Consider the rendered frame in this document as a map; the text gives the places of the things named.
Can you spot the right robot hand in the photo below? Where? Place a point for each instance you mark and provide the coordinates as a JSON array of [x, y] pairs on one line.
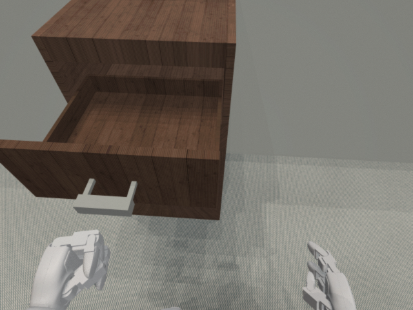
[[334, 292]]

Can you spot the cabinet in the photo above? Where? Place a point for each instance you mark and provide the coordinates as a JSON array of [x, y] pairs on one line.
[[154, 38]]

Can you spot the drawer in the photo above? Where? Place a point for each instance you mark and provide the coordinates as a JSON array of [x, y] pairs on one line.
[[162, 132]]

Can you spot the handle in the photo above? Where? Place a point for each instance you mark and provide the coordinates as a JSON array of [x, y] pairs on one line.
[[105, 205]]

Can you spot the left robot hand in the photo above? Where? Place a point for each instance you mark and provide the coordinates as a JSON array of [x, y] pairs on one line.
[[83, 254]]

